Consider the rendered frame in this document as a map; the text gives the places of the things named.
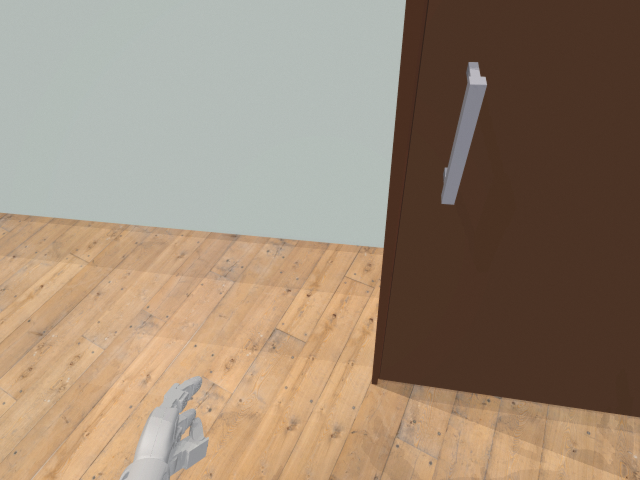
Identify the robot left hand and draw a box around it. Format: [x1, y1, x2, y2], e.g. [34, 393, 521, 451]
[133, 376, 209, 476]

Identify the handle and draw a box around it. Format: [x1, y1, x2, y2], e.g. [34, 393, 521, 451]
[441, 62, 487, 205]

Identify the wardrobe door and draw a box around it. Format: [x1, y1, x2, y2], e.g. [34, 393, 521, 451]
[379, 0, 640, 417]

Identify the left robot forearm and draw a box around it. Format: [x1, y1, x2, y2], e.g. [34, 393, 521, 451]
[119, 458, 170, 480]

